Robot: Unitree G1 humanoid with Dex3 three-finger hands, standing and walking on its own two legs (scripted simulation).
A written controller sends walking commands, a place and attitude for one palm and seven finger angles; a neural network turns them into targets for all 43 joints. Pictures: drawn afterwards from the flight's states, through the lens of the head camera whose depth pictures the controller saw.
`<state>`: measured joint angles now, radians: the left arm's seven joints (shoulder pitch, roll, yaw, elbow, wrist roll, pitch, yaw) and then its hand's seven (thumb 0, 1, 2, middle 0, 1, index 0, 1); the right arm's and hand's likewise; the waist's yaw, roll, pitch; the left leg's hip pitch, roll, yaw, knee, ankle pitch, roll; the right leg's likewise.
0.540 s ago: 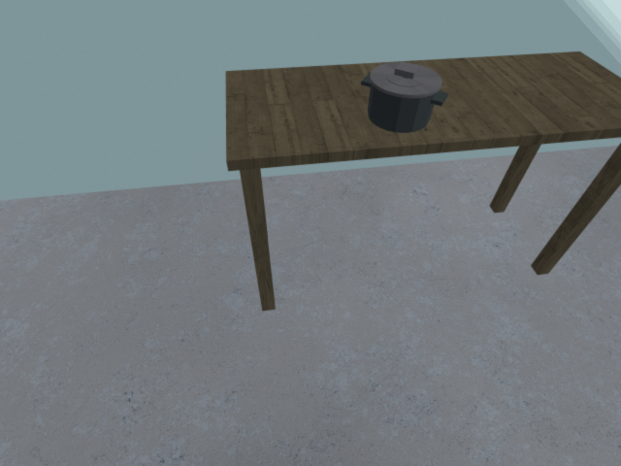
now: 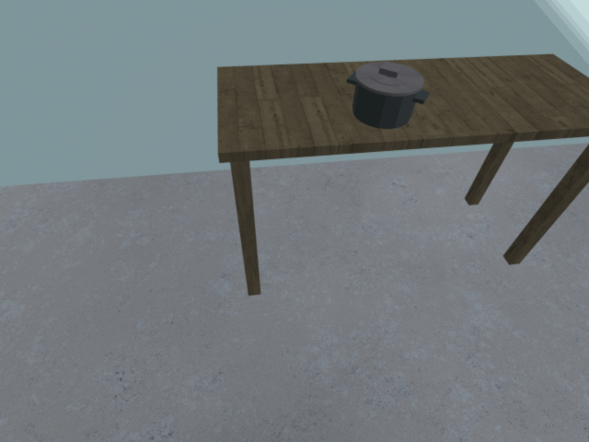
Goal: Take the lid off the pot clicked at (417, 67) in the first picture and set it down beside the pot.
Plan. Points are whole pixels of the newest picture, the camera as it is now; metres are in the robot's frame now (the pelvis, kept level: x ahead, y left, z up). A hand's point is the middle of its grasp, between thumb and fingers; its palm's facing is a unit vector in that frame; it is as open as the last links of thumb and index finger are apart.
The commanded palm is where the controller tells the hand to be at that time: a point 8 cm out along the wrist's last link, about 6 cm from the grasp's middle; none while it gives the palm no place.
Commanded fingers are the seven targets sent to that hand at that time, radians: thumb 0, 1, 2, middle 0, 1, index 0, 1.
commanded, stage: look at it before walking up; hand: left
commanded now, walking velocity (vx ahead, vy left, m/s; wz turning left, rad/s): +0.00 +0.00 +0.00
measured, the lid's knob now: (391, 69) +0.97 -0.19 +0.07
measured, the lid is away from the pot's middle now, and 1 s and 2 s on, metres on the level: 0.00 0.00 0.00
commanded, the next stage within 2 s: walk to a spot facing it in 0.10 s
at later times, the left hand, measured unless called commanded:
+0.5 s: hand out of the picture +0.06 +0.22 -0.17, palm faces -0.10 -0.95 -0.29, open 7.4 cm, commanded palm none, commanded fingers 0.00 0.90 0.90 -0.20 -0.30 -0.20 -0.30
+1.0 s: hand out of the picture +0.07 +0.14 -0.16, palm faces -0.28 -0.92 -0.27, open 7.4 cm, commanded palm none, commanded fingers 0.00 0.90 0.90 -0.20 -0.30 -0.20 -0.30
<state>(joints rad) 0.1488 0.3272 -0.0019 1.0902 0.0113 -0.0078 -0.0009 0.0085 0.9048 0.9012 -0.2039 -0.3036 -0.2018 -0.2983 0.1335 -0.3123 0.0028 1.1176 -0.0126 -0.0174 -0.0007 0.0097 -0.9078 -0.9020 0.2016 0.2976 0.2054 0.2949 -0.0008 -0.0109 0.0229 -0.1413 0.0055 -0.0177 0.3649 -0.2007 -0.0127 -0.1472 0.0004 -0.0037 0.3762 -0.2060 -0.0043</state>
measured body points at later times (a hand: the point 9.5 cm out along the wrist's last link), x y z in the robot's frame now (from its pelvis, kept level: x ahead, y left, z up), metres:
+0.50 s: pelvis -0.01 -0.01 -0.01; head +0.01 -0.01 +0.44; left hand +0.06 +0.27 -0.15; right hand +0.04 -0.27 -0.15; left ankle +0.00 +0.13 -0.75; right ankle +0.00 -0.11 -0.74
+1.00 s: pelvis -0.02 -0.04 +0.00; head +0.01 -0.08 +0.45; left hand +0.09 +0.19 -0.14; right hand +0.00 -0.32 -0.15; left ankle +0.02 +0.14 -0.67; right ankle -0.01 -0.10 -0.75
